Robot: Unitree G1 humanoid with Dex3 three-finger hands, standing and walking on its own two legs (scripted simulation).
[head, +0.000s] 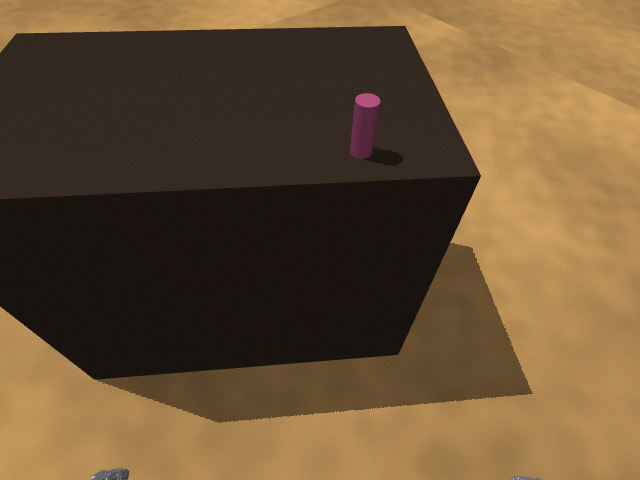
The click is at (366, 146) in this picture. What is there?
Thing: slim round
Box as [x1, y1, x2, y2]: [350, 93, 380, 158]
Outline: 369,93 360,94 355,98 350,152 353,156 358,158 368,157 371,154 380,101 377,96
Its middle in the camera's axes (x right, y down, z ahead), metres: +0.08 -0.19 +0.66
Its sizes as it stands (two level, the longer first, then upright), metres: 0.041 0.041 0.104
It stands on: a support 0.80 m high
